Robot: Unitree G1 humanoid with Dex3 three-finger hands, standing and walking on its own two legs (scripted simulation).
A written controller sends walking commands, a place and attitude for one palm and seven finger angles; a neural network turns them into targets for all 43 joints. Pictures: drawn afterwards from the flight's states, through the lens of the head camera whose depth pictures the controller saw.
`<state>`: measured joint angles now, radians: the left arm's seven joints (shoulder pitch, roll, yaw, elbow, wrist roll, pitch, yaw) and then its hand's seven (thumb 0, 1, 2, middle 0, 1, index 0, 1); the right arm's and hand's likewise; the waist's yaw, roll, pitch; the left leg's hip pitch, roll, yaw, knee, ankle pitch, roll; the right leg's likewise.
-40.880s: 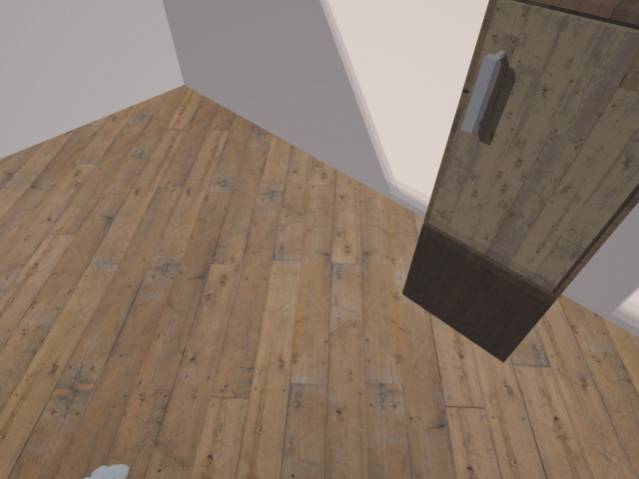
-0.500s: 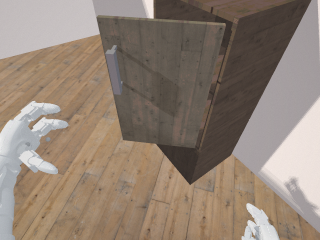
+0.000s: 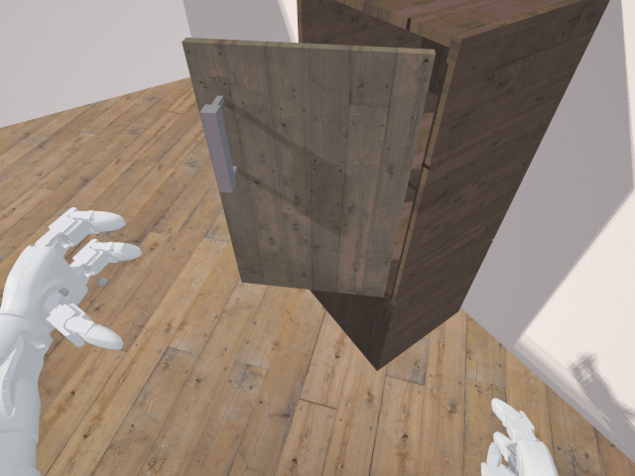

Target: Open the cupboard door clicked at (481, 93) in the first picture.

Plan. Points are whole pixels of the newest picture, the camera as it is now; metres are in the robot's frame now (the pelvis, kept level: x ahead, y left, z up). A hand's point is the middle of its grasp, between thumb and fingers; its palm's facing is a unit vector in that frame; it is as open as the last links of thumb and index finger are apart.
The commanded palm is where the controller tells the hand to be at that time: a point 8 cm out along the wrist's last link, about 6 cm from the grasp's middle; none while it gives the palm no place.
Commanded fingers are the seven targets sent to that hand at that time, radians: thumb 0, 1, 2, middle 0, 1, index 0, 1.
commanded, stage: move the hooked fingers beside the handle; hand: left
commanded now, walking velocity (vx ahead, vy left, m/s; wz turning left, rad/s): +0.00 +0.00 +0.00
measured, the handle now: (223, 145) +0.60 +0.21 +0.11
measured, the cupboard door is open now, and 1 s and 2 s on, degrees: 48 48 46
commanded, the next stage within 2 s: none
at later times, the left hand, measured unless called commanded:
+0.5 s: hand (136, 226) +0.38 +0.27 +0.13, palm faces -0.03 -1.00 +0.01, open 14.0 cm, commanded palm +0.36 +0.32 +0.12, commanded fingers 0.00 -0.50 0.30 -0.30 -1.20 -0.30 -1.20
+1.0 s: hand (158, 189) +0.45 +0.27 +0.13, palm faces -0.05 -1.00 +0.03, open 14.0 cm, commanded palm +0.44 +0.32 +0.12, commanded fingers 0.00 -0.50 0.30 -0.30 -1.20 -0.30 -1.20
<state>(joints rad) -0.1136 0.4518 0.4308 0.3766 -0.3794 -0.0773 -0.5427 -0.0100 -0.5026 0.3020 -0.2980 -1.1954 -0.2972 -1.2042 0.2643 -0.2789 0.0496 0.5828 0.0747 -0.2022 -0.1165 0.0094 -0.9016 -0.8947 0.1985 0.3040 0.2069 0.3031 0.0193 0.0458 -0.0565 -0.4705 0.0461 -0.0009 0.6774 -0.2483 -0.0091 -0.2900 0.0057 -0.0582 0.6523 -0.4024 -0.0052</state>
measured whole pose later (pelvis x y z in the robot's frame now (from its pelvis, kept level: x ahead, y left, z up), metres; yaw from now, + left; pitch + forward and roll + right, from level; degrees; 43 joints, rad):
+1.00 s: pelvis +0.00 +0.02 -0.01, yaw -2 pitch +11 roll -3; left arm -0.80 0.63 0.43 1.11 -0.21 -0.23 -0.51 -0.01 -0.50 0.30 -0.30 -1.20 -0.30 -1.20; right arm 0.35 -0.29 0.04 0.64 0.05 -0.03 -0.09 0.00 -0.90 -0.89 0.20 0.30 0.21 0.30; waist -0.09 0.02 -0.07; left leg -0.70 0.06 0.01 0.80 -0.29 0.01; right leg -0.51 0.01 -0.04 0.75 -0.43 0.01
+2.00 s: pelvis +0.03 +0.02 -0.03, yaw -4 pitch +20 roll -4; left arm -1.03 0.78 0.49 1.28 -0.08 -0.22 -0.46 -0.01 -0.50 0.30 -0.30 -1.20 -0.30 -1.20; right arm 0.43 -0.29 0.04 0.62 0.02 0.08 -0.05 0.00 -0.90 -0.89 0.20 0.30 0.21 0.30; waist -0.19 0.03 -0.10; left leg -0.88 0.09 0.00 0.89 -0.36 0.01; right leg -0.67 0.04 -0.04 0.79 -0.47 0.01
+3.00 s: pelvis +0.02 +0.03 -0.03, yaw -3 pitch +20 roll -5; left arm -1.05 0.72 0.43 1.24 -0.10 -0.21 -0.39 -0.01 -0.50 0.30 -0.29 -1.20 -0.24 -1.19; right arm 0.46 -0.27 0.04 0.64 0.00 0.06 -0.03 0.00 -0.90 -0.89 0.20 0.30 0.21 0.30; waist -0.19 0.03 -0.10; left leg -0.91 0.08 -0.01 0.92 -0.36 0.02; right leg -0.69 0.04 -0.04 0.81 -0.47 0.02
